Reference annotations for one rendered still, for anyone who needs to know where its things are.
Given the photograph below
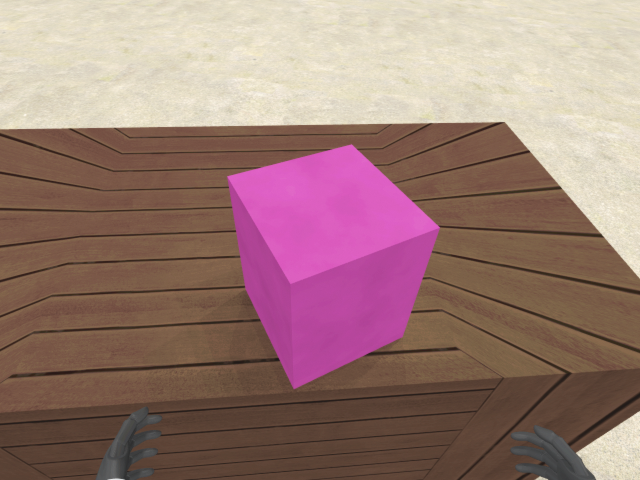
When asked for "carton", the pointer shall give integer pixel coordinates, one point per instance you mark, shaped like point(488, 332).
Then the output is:
point(333, 255)

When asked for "right robot hand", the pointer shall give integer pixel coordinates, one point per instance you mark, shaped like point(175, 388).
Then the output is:
point(563, 462)

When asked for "left robot hand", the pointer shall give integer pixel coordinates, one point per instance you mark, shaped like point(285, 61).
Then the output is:
point(118, 458)

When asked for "pedestal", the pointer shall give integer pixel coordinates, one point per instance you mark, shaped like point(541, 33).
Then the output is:
point(121, 287)

